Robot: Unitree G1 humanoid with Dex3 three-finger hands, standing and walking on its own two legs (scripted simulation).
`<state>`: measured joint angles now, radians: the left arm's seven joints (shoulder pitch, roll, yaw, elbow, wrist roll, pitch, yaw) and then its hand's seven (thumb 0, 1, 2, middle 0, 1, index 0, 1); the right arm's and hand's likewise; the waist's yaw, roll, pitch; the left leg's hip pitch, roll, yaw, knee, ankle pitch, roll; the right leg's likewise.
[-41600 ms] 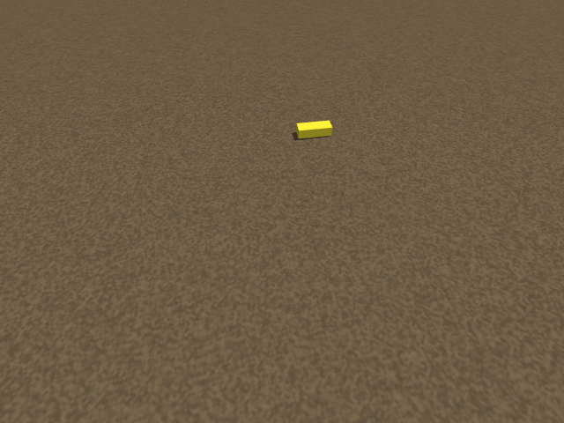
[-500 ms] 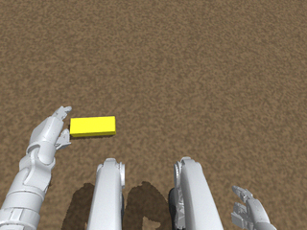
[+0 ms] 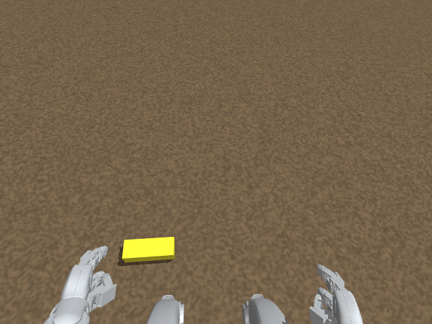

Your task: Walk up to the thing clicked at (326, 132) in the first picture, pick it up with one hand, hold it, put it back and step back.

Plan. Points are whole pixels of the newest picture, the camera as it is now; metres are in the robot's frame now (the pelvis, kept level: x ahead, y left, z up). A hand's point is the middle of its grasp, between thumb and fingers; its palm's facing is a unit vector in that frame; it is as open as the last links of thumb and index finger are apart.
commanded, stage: home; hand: left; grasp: from above
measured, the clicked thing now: (149, 249) +0.46 +0.23 -0.64
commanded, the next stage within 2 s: none
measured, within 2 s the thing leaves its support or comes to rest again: neither
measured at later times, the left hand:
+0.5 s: hand (101, 306) +0.18 +0.18 +0.00, palm faces +0.06 -0.98 -0.20, open 7.4 cm
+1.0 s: hand (103, 299) +0.19 +0.18 +0.00, palm faces +0.05 -0.98 -0.21, open 7.4 cm
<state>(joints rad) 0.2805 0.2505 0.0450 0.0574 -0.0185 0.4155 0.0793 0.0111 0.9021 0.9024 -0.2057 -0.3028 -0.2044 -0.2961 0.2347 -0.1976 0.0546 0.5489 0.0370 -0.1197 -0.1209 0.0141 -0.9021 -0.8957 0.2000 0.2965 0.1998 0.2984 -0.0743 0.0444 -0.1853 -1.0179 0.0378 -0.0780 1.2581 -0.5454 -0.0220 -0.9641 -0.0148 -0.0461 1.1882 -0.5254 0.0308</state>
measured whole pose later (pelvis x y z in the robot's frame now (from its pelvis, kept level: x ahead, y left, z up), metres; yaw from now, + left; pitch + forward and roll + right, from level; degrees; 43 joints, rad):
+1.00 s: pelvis +0.03 +0.00 +0.05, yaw +1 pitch +10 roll -3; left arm 0.50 0.22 0.03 -0.13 -0.05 0.46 0.01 0.01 0.91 0.90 -0.20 -0.30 -0.20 -0.29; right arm 0.30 -0.22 0.03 0.55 0.00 -0.24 -0.18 0.02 -0.90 -0.90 0.20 0.30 0.20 0.30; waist -0.04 0.05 -0.16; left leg -0.70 0.04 -0.06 1.02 -0.50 -0.02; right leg -0.65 -0.02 -0.04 0.95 -0.48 0.03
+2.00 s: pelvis +0.03 +0.00 +0.05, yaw +1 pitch +10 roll -3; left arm 0.51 0.23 0.02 -0.14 -0.05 0.47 0.01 0.01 0.91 0.90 -0.20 -0.30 -0.20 -0.29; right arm 0.29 -0.22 0.03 0.53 0.01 -0.23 -0.17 0.02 -0.90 -0.90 0.20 0.30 0.20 0.30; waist -0.04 0.05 -0.17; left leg -0.70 0.04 -0.06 1.02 -0.50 -0.02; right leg -0.65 -0.02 -0.04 0.96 -0.48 0.03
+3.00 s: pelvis +0.02 +0.00 +0.10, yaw +1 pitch -4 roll +0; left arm 0.21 0.28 0.03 1.05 0.03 0.02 0.03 0.01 0.91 0.90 -0.20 -0.30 -0.20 -0.30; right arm 0.17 -0.28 -0.03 1.05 -0.03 0.00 -0.02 0.01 -0.90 -0.90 0.20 0.30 0.20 0.30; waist 0.02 0.02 0.05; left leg -0.17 0.00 -0.03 0.49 -0.25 -0.01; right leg -0.15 -0.06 -0.03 0.48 -0.26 0.04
